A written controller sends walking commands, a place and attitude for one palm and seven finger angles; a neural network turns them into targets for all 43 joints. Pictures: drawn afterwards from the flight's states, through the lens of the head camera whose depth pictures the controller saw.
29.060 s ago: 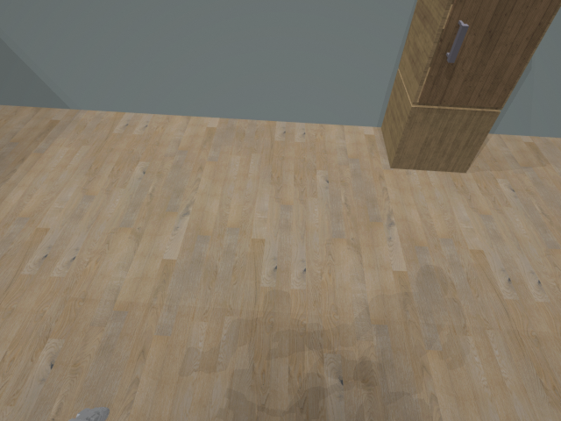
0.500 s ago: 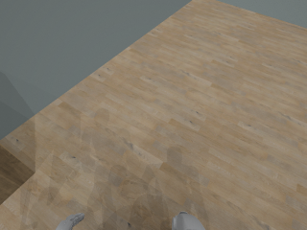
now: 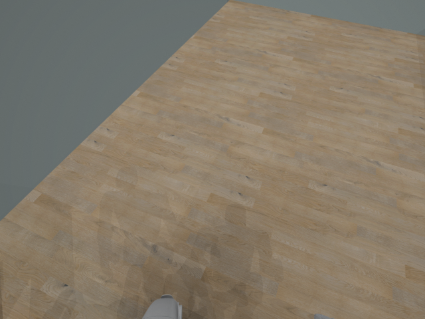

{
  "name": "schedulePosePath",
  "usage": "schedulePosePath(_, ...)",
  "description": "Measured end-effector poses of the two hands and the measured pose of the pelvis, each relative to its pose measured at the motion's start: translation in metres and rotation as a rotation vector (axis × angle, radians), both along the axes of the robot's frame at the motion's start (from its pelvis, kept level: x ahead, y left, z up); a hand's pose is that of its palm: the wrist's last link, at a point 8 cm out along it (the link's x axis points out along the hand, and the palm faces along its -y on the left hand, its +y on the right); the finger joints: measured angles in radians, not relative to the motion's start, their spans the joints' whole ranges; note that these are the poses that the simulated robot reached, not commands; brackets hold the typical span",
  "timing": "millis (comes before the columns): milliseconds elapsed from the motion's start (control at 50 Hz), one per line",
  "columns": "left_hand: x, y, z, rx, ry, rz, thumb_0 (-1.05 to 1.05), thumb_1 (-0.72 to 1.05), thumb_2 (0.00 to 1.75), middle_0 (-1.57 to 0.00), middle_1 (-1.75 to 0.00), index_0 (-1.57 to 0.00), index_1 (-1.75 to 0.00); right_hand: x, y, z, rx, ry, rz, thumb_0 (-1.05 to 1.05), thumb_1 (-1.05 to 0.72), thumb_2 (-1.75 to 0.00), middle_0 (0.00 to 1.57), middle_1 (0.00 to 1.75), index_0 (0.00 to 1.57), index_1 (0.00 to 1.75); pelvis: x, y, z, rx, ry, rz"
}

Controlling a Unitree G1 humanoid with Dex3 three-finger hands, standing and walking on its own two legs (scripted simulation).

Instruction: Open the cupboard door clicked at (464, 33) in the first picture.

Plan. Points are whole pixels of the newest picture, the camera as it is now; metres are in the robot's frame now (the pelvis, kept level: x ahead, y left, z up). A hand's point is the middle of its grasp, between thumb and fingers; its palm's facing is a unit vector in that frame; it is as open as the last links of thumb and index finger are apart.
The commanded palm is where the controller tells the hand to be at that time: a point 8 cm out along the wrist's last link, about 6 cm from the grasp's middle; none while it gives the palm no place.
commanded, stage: walk to a spot facing it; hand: left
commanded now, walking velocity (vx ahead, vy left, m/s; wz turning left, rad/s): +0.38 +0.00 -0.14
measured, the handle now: out of the picture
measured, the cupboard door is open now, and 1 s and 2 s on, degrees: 45 45 45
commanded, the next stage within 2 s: turn to face it in 0.58 s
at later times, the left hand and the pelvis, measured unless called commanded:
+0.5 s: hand (161, 221) +0.37 +0.17 -0.17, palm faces -0.14 -0.97 -0.21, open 7.4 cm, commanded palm none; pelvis +0.25 -0.02 -0.02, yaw -8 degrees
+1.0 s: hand (182, 183) +0.50 +0.13 -0.19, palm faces +0.02 -0.98 -0.18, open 7.4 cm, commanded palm none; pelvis +0.44 -0.05 -0.02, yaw -2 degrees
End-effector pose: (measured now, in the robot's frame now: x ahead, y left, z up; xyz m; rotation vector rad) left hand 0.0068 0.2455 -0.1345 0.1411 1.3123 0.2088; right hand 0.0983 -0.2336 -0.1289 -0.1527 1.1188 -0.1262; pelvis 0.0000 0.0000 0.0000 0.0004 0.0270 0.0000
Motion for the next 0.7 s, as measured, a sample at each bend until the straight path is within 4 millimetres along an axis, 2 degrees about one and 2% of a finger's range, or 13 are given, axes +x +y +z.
schedulePosePath(100, 0.001, 0.005, -0.012, -0.031, 0.12, 0.051, 0.0, 0.91, 0.9, -0.2, -0.3, -0.2, -0.3, 0.094, 0.017, 0.007, -0.019, -0.09, 0.057, 0.01, -0.91, -0.9, 0.2, 0.3, 0.2, 0.3, 0.056, 0.015, -0.007, -0.001, -0.011, -0.015)
schedulePosePath(160, 0.014, 0.011, -0.026, -0.056, 0.194, 0.048, 0.0, 0.91, 0.9, -0.2, -0.3, -0.2, -0.3, 0.133, 0.025, 0.003, -0.043, -0.154, 0.059, 0.01, -0.91, -0.9, 0.2, 0.3, 0.2, 0.3, 0.088, 0.026, -0.02, -0.007, -0.018, -0.045)
schedulePosePath(200, 0.035, 0.014, -0.029, -0.062, 0.212, 0.023, 0.01, 0.91, 0.9, -0.2, -0.3, -0.19, -0.3, 0.139, 0.028, 0.002, -0.045, -0.147, 0.04, 0.0, -0.91, -0.9, 0.2, 0.3, 0.2, 0.3, 0.106, 0.028, -0.019, 0.007, -0.025, -0.062)
schedulePosePath(260, 0.089, 0.015, -0.025, -0.066, 0.166, -0.01, 0.01, 0.91, 0.9, -0.19, -0.3, -0.19, -0.3, 0.126, 0.029, -0.001, -0.039, -0.063, -0.004, 0.0, -0.91, -0.9, 0.2, 0.3, 0.2, 0.3, 0.131, 0.028, -0.012, 0.013, -0.023, -0.071)
schedulePosePath(300, 0.132, 0.014, -0.019, -0.066, 0.107, -0.035, 0.01, 0.91, 0.9, -0.19, -0.3, -0.19, -0.3, 0.11, 0.029, -0.004, -0.026, 0.024, -0.038, 0.0, -0.91, -0.9, 0.2, 0.3, 0.2, 0.3, 0.149, 0.026, -0.007, 0.012, -0.02, -0.081)
schedulePosePath(400, 0.248, -0.001, -0.006, -0.053, -0.032, -0.138, 0.01, 0.91, 0.9, -0.19, -0.3, -0.19, -0.3, 0.066, 0.014, -0.012, -0.008, 0.232, -0.162, 0.0, -0.94, -0.9, 0.21, 0.3, 0.2, 0.3, 0.195, 0.015, -0.002, 0.012, -0.018, -0.116)
schedulePosePath(460, 0.317, -0.017, -0.004, -0.031, -0.094, -0.21, 0.01, 0.91, 0.9, -0.19, -0.3, -0.19, -0.3, 0.047, 0.004, -0.019, 0.014, 0.34, -0.229, 0.0, -0.93, -0.9, 0.2, 0.3, 0.2, 0.3, 0.226, -0.001, -0.008, 0.019, -0.025, -0.137)
schedulePosePath(520, 0.377, -0.034, -0.01, 0.001, -0.174, -0.254, 0.01, 0.91, 0.9, -0.19, -0.3, -0.19, -0.3, 0.039, -0.007, -0.032, 0.039, 0.436, -0.274, 0.01, -0.92, -0.9, 0.2, 0.3, 0.2, 0.3, 0.257, -0.022, -0.023, 0.029, -0.031, -0.144)
schedulePosePath(560, 0.4, -0.043, -0.009, 0.009, -0.204, -0.25, 0.0, 0.91, 0.9, -0.19, -0.3, -0.19, -0.3, 0.049, -0.015, -0.034, 0.045, 0.473, -0.284, 0.01, -0.92, -0.9, 0.2, 0.3, 0.2, 0.3, 0.273, -0.03, -0.025, 0.017, -0.042, -0.143)
schedulePosePath(600, 0.411, -0.051, -0.007, 0.008, -0.194, -0.242, 0.0, 0.91, 0.9, -0.19, -0.3, -0.19, -0.3, 0.075, -0.024, -0.03, 0.038, 0.457, -0.288, 0.01, -0.92, -0.9, 0.2, 0.3, 0.2, 0.3, 0.289, -0.036, -0.02, 0.008, -0.044, -0.142)
schedulePosePath(700, 0.423, -0.066, -0.006, -0.018, -0.098, -0.227, 0.0, 0.92, 0.9, -0.19, -0.3, -0.2, -0.3, 0.173, -0.04, -0.015, 0.022, 0.288, -0.281, 0.01, -0.92, -0.9, 0.2, 0.3, 0.2, 0.3, 0.334, -0.046, -0.004, 0.009, -0.026, -0.154)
